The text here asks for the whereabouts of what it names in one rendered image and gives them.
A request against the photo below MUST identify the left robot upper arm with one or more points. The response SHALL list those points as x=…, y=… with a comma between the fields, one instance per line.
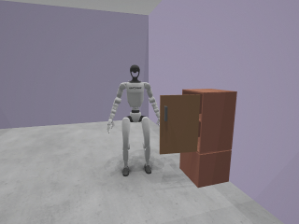
x=149, y=92

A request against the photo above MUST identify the robot left forearm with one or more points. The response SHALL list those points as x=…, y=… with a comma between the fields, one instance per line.
x=156, y=109

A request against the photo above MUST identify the robot right forearm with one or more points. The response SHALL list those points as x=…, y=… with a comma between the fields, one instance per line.
x=113, y=110

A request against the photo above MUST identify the robot torso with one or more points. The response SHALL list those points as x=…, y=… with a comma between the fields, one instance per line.
x=135, y=98

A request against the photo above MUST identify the right robot upper arm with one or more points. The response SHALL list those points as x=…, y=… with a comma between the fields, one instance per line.
x=120, y=92

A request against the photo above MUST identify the cupboard door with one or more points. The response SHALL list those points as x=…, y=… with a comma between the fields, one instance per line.
x=179, y=134

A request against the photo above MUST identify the robot right foot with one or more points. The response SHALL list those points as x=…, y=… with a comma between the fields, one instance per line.
x=125, y=171

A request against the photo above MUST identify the right robot hand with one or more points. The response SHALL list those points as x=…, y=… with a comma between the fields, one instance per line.
x=110, y=121

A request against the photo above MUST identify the handle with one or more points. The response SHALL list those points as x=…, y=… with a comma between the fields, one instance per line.
x=165, y=113

